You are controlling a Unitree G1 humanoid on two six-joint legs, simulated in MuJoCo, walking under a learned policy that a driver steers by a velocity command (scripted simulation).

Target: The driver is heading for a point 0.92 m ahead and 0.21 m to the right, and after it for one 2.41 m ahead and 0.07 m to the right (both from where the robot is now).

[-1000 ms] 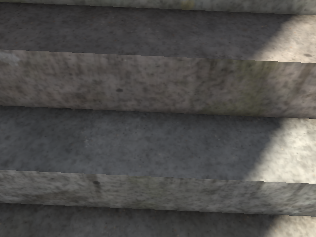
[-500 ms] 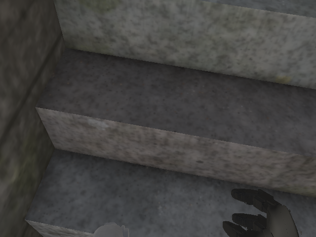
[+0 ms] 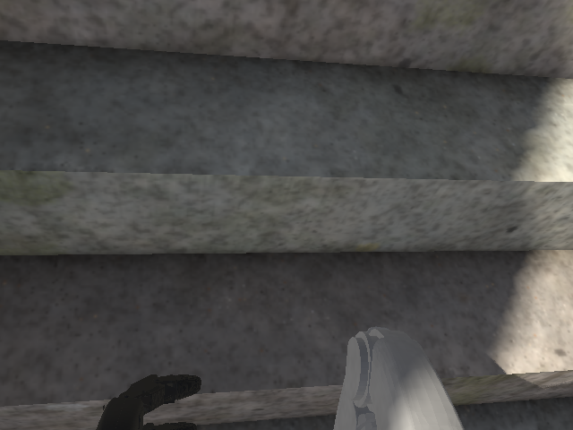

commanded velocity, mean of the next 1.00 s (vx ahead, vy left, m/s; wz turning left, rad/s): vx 0.50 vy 0.00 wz -0.50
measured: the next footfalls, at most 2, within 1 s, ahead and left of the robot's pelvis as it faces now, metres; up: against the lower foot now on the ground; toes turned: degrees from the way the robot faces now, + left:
right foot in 0.10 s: +0.24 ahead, -0.10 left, +0.22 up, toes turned -4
left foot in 0.72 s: +0.39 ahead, +0.12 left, +0.45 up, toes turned -25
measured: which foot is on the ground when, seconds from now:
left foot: down 0.00-0.10, up 0.12-0.70, down 0.72-1.00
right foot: up 0.00-0.08, down 0.10-0.74, up 0.76-1.00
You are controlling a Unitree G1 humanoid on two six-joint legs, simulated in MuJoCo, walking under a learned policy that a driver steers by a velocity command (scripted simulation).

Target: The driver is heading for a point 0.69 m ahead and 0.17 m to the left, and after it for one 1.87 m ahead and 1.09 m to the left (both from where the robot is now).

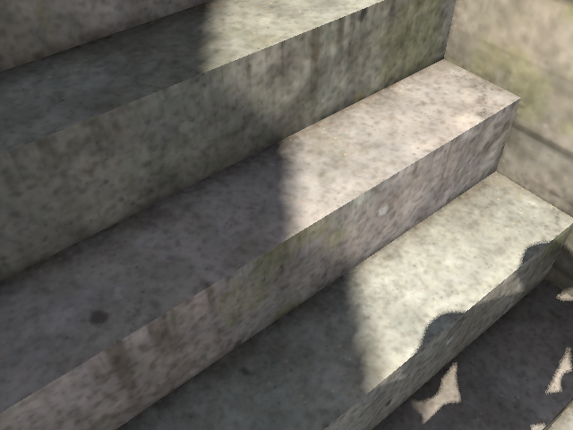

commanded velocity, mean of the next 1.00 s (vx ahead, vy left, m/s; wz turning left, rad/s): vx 0.50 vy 0.00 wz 0.36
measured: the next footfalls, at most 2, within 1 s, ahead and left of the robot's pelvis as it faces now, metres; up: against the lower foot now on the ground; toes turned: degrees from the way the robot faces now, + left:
right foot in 0.16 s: +0.05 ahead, -0.13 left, -0.23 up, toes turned +0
left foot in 0.86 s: +0.17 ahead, +0.06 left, -0.01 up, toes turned +28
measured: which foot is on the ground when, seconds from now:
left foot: down 0.00-0.14, up 0.16-0.84, down 0.86-1.00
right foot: up 0.00-0.14, down 0.16-0.86, up 0.88-1.00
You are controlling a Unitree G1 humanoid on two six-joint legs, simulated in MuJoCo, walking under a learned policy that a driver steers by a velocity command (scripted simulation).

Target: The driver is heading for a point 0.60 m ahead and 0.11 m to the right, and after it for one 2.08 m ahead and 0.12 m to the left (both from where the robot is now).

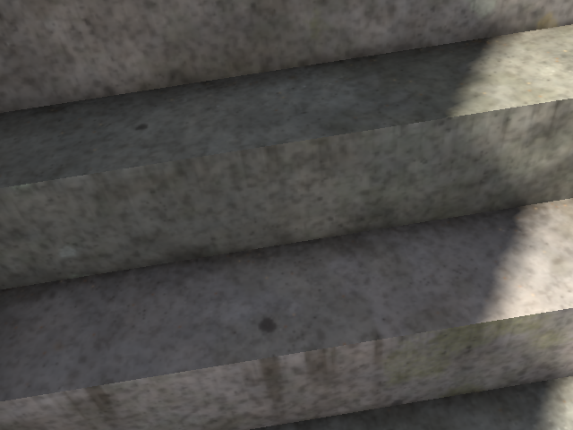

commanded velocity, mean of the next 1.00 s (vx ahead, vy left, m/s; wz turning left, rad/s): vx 0.50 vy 0.00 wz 0.21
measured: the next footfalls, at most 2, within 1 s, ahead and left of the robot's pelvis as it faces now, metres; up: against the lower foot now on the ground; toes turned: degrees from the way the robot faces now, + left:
right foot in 0.52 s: +0.40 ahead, -0.22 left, +0.22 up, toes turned -2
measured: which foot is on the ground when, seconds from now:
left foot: down 0.00-0.52, up 0.54-1.00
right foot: up 0.00-0.50, down 0.52-1.00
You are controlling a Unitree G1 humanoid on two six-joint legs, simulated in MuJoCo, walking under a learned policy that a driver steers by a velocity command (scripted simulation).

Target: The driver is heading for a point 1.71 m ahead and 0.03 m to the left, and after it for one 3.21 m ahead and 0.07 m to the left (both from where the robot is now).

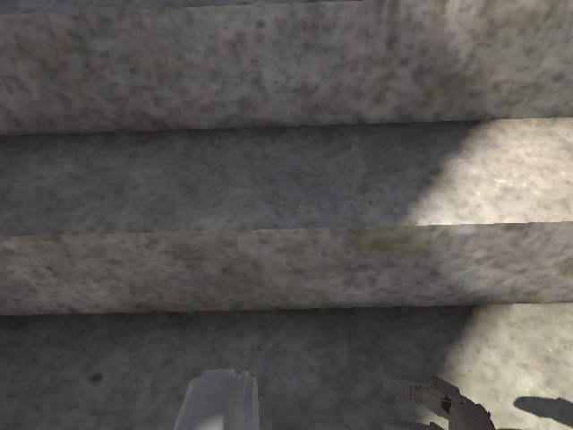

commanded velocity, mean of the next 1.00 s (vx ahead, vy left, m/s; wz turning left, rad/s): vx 0.50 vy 0.00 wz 0.00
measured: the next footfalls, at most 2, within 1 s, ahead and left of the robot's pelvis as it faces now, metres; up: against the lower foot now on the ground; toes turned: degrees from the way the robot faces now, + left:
left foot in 0.08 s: +0.20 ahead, +0.11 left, +0.22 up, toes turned +8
right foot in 0.72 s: +0.45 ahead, -0.13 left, +0.44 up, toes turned -11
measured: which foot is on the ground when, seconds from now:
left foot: up 0.00-0.06, down 0.08-0.78, up 0.80-1.00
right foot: down 0.00-0.12, up 0.14-0.70, down 0.72-1.00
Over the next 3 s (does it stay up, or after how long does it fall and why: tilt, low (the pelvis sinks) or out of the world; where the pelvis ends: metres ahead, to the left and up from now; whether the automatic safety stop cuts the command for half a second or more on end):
stays up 0.81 -0.28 0.80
